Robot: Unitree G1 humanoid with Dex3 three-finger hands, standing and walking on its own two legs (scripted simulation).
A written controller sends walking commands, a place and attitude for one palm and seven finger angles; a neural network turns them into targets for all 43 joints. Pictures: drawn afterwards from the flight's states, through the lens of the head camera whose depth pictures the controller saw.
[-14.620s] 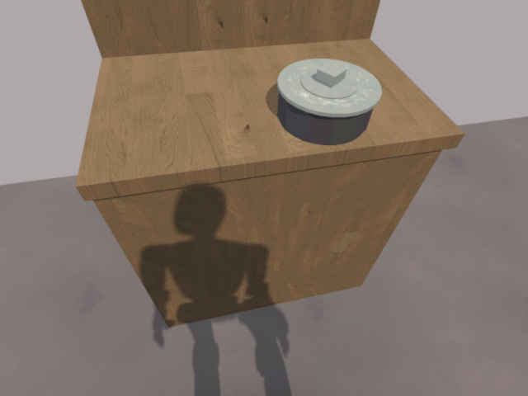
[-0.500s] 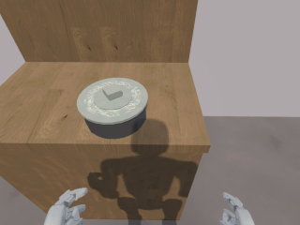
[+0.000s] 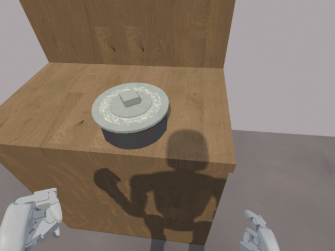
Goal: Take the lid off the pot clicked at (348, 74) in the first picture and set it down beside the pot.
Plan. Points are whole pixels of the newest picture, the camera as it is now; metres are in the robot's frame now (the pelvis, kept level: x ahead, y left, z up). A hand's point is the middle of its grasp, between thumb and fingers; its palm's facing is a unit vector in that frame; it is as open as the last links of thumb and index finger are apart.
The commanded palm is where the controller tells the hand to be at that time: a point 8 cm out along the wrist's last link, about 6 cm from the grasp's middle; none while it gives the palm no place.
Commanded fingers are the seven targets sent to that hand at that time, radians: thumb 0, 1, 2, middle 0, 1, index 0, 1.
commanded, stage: raise the hand higher, near the body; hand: left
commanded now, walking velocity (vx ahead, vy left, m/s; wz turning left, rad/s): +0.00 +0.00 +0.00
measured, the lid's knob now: (129, 97) +0.45 +0.17 +0.15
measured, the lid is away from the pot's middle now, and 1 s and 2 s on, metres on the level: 0.00 0.00 0.00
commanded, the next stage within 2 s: reach forward and open the fingers in 0.72 s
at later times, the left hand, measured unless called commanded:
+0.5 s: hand (57, 184) +0.18 +0.23 +0.15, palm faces +0.32 -0.83 -0.45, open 3.1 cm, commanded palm +0.13 +0.27 +0.18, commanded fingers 0.00 0.90 0.90 -1.30 -1.50 -1.30 -1.50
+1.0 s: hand (46, 159) +0.21 +0.25 +0.18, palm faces +0.27 -0.28 -0.92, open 3.0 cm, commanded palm +0.17 +0.27 +0.23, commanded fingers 0.00 0.61 1.11 -1.23 -1.15 -1.23 -1.15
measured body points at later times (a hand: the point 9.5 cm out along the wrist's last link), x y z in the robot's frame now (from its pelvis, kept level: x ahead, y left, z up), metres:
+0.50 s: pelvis +0.02 +0.00 +0.00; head +0.01 -0.02 +0.45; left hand +0.16 +0.27 +0.18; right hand +0.23 -0.22 -0.07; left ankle +0.04 +0.12 -0.74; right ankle -0.05 -0.09 -0.74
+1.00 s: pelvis +0.01 +0.01 -0.01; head +0.01 -0.02 +0.44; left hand +0.19 +0.26 +0.23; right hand +0.22 -0.21 -0.09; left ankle +0.04 +0.12 -0.74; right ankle -0.05 -0.09 -0.74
